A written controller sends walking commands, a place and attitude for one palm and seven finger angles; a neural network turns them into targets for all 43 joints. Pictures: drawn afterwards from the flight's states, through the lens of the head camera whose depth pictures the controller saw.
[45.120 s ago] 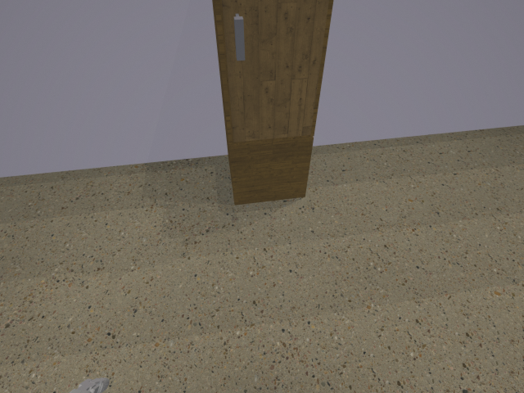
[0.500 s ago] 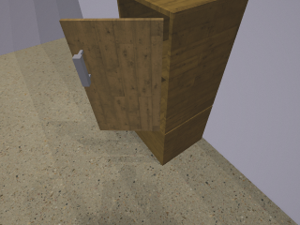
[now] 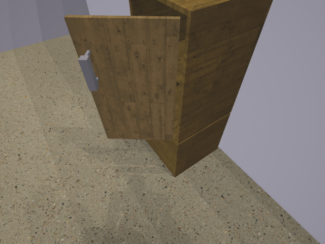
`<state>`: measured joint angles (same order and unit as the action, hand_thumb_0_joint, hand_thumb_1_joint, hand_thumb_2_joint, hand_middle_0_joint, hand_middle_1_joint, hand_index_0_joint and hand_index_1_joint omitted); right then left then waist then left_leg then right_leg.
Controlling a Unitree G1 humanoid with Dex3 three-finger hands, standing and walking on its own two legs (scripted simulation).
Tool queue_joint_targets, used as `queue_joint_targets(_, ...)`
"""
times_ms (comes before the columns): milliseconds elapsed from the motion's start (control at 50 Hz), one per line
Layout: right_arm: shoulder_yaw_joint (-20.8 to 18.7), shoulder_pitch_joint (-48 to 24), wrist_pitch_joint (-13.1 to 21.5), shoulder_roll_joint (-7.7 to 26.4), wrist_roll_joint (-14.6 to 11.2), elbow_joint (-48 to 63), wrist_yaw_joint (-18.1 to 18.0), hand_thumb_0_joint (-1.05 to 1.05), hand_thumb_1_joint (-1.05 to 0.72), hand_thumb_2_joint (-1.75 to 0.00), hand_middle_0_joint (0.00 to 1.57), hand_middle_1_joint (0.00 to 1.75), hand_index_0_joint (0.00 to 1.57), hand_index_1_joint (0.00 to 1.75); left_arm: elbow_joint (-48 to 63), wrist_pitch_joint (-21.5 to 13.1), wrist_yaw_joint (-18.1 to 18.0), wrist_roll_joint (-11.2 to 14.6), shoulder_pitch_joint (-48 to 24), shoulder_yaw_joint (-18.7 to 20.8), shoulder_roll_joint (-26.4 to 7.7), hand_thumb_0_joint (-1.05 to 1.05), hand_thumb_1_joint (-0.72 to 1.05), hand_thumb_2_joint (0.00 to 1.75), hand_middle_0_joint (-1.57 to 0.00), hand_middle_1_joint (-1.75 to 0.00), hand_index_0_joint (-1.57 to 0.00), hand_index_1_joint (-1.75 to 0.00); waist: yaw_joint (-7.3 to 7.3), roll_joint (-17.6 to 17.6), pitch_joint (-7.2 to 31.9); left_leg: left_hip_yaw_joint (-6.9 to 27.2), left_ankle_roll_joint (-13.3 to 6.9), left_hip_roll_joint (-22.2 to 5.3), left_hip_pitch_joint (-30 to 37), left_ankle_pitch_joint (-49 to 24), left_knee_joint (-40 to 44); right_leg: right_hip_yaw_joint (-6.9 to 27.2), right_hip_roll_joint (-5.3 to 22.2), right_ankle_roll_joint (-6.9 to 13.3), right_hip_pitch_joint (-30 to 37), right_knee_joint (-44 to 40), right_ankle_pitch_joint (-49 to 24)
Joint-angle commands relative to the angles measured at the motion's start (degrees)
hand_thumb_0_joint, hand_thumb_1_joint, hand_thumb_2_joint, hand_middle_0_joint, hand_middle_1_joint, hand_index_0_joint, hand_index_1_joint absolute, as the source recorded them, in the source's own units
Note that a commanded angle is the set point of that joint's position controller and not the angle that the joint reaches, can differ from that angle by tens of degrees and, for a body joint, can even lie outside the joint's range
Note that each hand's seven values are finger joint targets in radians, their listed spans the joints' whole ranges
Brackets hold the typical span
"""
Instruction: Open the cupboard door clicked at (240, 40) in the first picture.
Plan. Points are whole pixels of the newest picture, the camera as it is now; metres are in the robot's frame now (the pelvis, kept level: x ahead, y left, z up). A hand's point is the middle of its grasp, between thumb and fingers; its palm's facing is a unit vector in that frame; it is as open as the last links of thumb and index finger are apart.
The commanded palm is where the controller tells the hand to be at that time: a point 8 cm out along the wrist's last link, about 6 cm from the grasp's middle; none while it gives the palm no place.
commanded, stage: shuffle to correct the standing spot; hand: left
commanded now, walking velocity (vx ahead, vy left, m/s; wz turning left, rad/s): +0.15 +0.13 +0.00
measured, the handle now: (91, 70) +0.62 +0.29 +0.09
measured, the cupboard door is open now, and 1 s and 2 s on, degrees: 53 53 53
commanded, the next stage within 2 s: come to a stop and stand still in 0.24 s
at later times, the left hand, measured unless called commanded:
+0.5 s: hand out of the picture +0.11 +0.21 -0.17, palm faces +0.05 -0.97 -0.22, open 7.3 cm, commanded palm none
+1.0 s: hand out of the picture +0.08 +0.24 -0.19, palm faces +0.06 -0.97 -0.22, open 7.3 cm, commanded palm none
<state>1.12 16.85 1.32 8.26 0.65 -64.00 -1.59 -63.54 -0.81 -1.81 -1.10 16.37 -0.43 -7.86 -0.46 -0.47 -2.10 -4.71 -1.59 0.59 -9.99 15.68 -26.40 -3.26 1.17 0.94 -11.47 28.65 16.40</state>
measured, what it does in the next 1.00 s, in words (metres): steps on the spot: right foot, then left foot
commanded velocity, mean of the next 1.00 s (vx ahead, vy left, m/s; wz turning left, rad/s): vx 0.00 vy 0.05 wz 0.00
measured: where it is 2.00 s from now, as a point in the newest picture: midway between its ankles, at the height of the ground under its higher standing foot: outside the picture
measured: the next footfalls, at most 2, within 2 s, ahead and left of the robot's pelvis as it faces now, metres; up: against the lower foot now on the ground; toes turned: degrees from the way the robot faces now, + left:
right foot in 0.56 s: +0.13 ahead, -0.07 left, +0.00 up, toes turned +0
left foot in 0.82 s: +0.09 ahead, +0.14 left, +0.00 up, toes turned +5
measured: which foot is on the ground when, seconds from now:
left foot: down 0.00-0.60, up 0.62-0.80, down 0.82-1.00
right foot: down 0.00-0.26, up 0.28-0.54, down 0.56-1.00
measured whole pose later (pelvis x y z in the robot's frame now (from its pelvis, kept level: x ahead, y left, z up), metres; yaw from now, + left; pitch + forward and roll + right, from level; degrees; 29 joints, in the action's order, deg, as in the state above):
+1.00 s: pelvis +0.05 +0.05 -0.02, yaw +3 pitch -2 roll -1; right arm -2.1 14.4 -1.3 10.2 0.6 -55.1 -0.6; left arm -57.6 0.8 -2.2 -1.6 15.0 1.0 -11.2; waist 0.3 0.7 -2.4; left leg -3.0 -1.3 -0.4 -16.0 19.4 -38.4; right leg -4.5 2.3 0.1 -19.1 35.2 13.8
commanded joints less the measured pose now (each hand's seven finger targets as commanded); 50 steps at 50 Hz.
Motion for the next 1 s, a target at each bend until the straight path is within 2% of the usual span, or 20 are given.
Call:
queue_joint_targets(0, -1.2, 3.3, 0.1, 4.7, 0.5, 2.0, 0.2, 0.00, -0.90, -0.90, 0.20, 0.30, 0.20, 0.30, 1.7, -0.5, 0.0, -0.1, 5.1, 1.8, -7.0, 0.00, 0.90, 0.90, -0.20, -0.30, -0.20, -0.30, -0.47, 2.4, -4.3, 4.1, -0.8, -3.5, -7.2, 4.7, 1.8, 9.8, 7.2, 3.9, -0.9, -7.8, 8.1)
queue_joint_targets(100, -1.6, 2.3, -0.1, 3.7, 0.7, 4.0, 0.6, 0.00, -0.90, -0.90, 0.20, 0.30, 0.20, 0.30, 2.4, -0.9, -0.1, -0.3, 7.7, 3.5, -9.5, 0.00, 0.90, 0.90, -0.20, -0.30, -0.20, -0.30, -1.10, 8.3, -5.1, 1.0, 0.3, -1.9, -12.9, 6.1, -9.0, 19.0, 15.4, 8.8, 1.1, -13.7, 7.2)
queue_joint_targets(180, -1.6, 6.0, 0.9, 3.8, 0.4, 3.0, 0.6, 0.00, -0.90, -0.90, 0.20, 0.30, 0.20, 0.30, 3.5, -0.9, 0.0, -0.5, 6.1, 4.0, -8.5, 0.00, 0.90, 0.90, -0.20, -0.30, -0.20, -0.30, 0.64, 3.3, -2.6, 1.0, -0.1, -2.4, -3.1, -0.2, -0.3, 9.7, 11.2, 6.7, -1.6, -4.2, -5.1)
queue_joint_targets(200, -1.7, 8.4, 1.2, 5.0, 0.5, 2.3, 0.5, 0.00, -0.90, -0.90, 0.20, 0.30, 0.20, 0.30, 3.9, -0.6, 0.2, -0.5, 4.8, 3.7, -7.3, 0.00, 0.90, 0.90, -0.20, -0.30, -0.20, -0.30, 1.40, -2.0, -2.1, 4.2, -1.4, -4.9, 1.1, -8.1, 1.8, 4.7, 6.8, 4.6, -4.3, 1.6, -4.2)
queue_joint_targets(240, -2.4, 14.6, 1.3, 8.8, 0.9, 0.6, -0.4, 0.00, -0.90, -0.90, 0.20, 0.30, 0.20, 0.30, 5.6, -0.4, 0.1, -0.7, 1.2, 2.6, -3.8, 0.00, 0.90, 0.90, -0.20, -0.30, -0.20, -0.30, 3.61, -15.9, -2.4, 18.2, -9.7, -16.1, 11.7, -30.1, 7.1, -4.0, -0.8, 0.9, -19.7, 20.2, 16.0)
queue_joint_targets(280, -1.9, 15.0, 1.4, 7.3, 0.7, 1.1, -0.9, 0.00, -0.90, -0.90, 0.20, 0.30, 0.20, 0.30, 6.9, -0.5, 0.1, -0.6, -2.0, 2.7, -4.4, 0.00, 0.90, 0.90, -0.20, -0.30, -0.20, -0.30, 3.71, -9.9, -2.9, 19.1, -14.4, -18.5, 13.3, -39.3, 6.2, -0.3, 2.0, 1.5, -25.5, 30.3, 19.4)
queue_joint_targets(360, -1.9, 9.4, 1.8, 6.6, 1.0, 3.6, -1.0, 0.00, -0.90, -0.90, 0.20, 0.30, 0.20, 0.30, 7.0, 0.0, 1.0, -0.3, -3.1, 2.6, -2.0, 0.00, 0.90, 0.90, -0.20, -0.30, -0.20, -0.30, 1.15, -2.5, -2.9, 13.1, -12.4, -14.9, 7.3, -40.1, 7.9, -0.8, 3.1, 0.8, -20.6, 28.4, 11.2)
queue_joint_targets(480, -2.4, 6.4, 1.7, 7.7, 0.3, 3.4, -1.7, 0.00, -0.90, -0.90, 0.20, 0.30, 0.20, 0.30, 6.9, 0.3, 0.0, 0.2, -1.9, 2.5, -3.2, 0.00, 0.90, 0.90, -0.20, -0.30, -0.20, -0.30, -0.68, -3.4, 0.8, 8.2, -6.8, -12.6, 5.9, -52.8, 3.4, -1.1, 1.0, 0.3, -6.8, 8.1, -2.4)
queue_joint_targets(520, -2.9, 6.0, 1.6, 7.8, -0.2, 3.3, -1.5, 0.00, -0.90, -0.90, 0.20, 0.30, 0.20, 0.30, 6.1, -0.5, -0.3, 0.1, 2.0, 3.1, -6.1, 0.00, 0.90, 0.90, -0.20, -0.30, -0.20, -0.30, -2.76, -0.8, 3.9, 7.4, -3.6, -10.5, 5.7, -46.0, -2.6, 0.4, 1.9, 0.5, 1.1, -2.1, -14.4)
queue_joint_targets(540, -3.1, 6.9, 1.4, 6.5, -0.5, 3.6, -1.4, 0.00, -0.90, -0.90, 0.20, 0.30, 0.20, 0.30, 5.5, -0.8, -0.7, -0.1, 4.0, 3.6, -8.6, 0.00, 0.90, 0.90, -0.20, -0.30, -0.20, -0.30, -2.58, 4.1, 6.6, 6.6, -1.6, -7.5, -0.4, -33.4, -7.1, 7.3, 6.8, 2.8, 8.6, 0.2, -31.9)
queue_joint_targets(580, -3.2, 9.1, 0.2, 3.0, -0.9, 3.8, -1.2, 0.00, -0.90, -0.90, 0.20, 0.30, 0.20, 0.30, 5.0, -0.9, -0.9, 0.3, 5.3, 3.6, -11.3, 0.00, 0.90, 0.90, -0.20, -0.30, -0.20, -0.30, -1.22, 10.0, 7.9, 3.7, 1.3, 0.0, -9.4, 12.0, -15.3, 16.7, 21.7, 12.8, 12.5, 0.4, -58.1)
queue_joint_targets(620, -3.0, 5.4, -1.1, 1.3, -0.7, 4.2, -1.2, 0.00, -0.90, -0.90, 0.20, 0.30, 0.20, 0.30, 6.6, -0.5, -1.2, -0.3, 1.5, 3.3, -9.8, 0.00, 0.90, 0.90, -0.20, -0.30, -0.20, -0.30, -1.22, 13.9, 5.8, 5.1, 1.6, -1.5, -9.6, 20.2, -22.8, 16.5, 20.5, 15.1, 5.3, -3.4, -50.3)
queue_joint_targets(780, -3.1, 8.9, -1.2, 2.1, 0.1, 2.9, 0.0, 0.00, -0.90, -0.90, 0.20, 0.30, 0.20, 0.30, 10.4, 1.5, -0.4, 0.3, -5.9, 4.0, -9.0, 0.00, 0.90, 0.90, -0.20, -0.30, -0.20, -0.30, 2.31, 1.2, 2.1, 3.2, 1.9, -3.4, 2.3, -1.6, 2.2, 7.3, 8.5, 4.2, -10.6, -1.8, -4.7)
queue_joint_targets(820, -3.4, 3.4, -0.7, 6.3, 0.9, 6.1, -0.3, 0.00, -0.90, -0.90, 0.20, 0.30, 0.20, 0.30, 11.4, 1.9, 0.1, 0.5, -5.2, 3.6, -5.7, 0.00, 0.90, 0.90, -0.20, -0.30, -0.20, -0.30, -0.05, -9.7, -0.6, 14.3, -3.2, -13.7, -8.9, -4.6, 10.0, 0.8, 1.7, 0.1, -5.9, 2.4, 1.6)
queue_joint_targets(840, -4.7, -10.4, -0.7, 10.1, -0.3, 11.7, 0.1, 0.00, -0.90, -0.90, 0.20, 0.30, 0.20, 0.30, 5.5, 1.1, -2.3, 1.4, 7.0, 2.9, -8.4, 0.00, 0.90, 0.90, -0.20, -0.30, -0.20, -0.30, -5.46, -10.7, 0.7, 3.6, 0.4, -10.9, -13.0, -2.0, -7.1, 8.4, 8.0, 2.3, 1.8, 3.3, -6.7)
queue_joint_targets(860, -3.6, -9.4, -0.9, 6.9, -0.1, 13.7, 1.1, 0.00, -0.90, -0.90, 0.20, 0.30, 0.20, 0.30, 5.9, -0.4, -1.4, 0.1, 8.2, 3.1, -12.4, 0.00, 0.90, 0.90, -0.20, -0.30, -0.20, -0.30, -4.78, 4.0, 1.8, 0.2, 2.4, -2.4, -14.7, 7.1, -15.5, 15.2, 13.6, 3.0, 2.0, -7.1, -14.6)
queue_joint_targets(880, -3.7, -0.8, -1.5, 4.0, 0.2, 13.1, 0.7, 0.00, -0.90, -0.90, 0.20, 0.30, 0.20, 0.30, 8.1, -0.6, -1.0, -0.3, 2.5, 3.4, -13.3, 0.00, 0.90, 0.90, -0.20, -0.30, -0.20, -0.30, 0.83, 8.2, 5.4, 3.7, 2.5, -1.9, -12.3, 14.8, -17.6, 20.9, 19.8, 7.4, -0.1, -9.3, -9.9)
queue_joint_targets(900, -3.9, 0.0, -2.0, 4.6, 0.3, 12.4, 0.8, 0.00, -0.90, -0.90, 0.20, 0.30, 0.20, 0.30, 9.9, -0.4, -1.0, -0.6, -1.0, 3.5, -12.7, 0.00, 0.90, 0.90, -0.20, -0.30, -0.20, -0.30, 0.86, 5.5, 5.0, 3.6, 2.0, -2.2, -9.4, 12.5, -16.8, 16.8, 16.7, 8.5, -3.4, -9.5, -3.6)
queue_joint_targets(940, -3.8, 3.8, -1.6, 4.6, 0.2, 11.2, 1.2, 0.00, -0.90, -0.90, 0.20, 0.30, 0.20, 0.30, 11.2, 0.1, -0.9, -0.4, -4.7, 3.6, -12.6, 0.00, 0.90, 0.90, -0.20, -0.30, -0.20, -0.30, 3.71, 5.1, 3.3, 2.7, 1.4, -1.2, -2.2, 3.6, -5.8, 10.6, 11.4, 5.3, -10.3, -7.4, 7.7)
queue_joint_targets(980, -3.8, 4.2, -0.9, 7.3, 0.7, 11.7, 1.2, 0.00, -0.90, -0.90, 0.20, 0.30, 0.20, 0.30, 11.3, 1.1, -0.6, 0.1, -4.6, 3.0, -9.7, 0.00, 0.90, 0.90, -0.20, -0.30, -0.20, -0.30, 3.31, -6.5, -1.3, 11.2, -0.2, -6.9, -5.5, 5.8, 4.1, 3.4, 4.5, 1.4, -14.0, -0.3, 10.8)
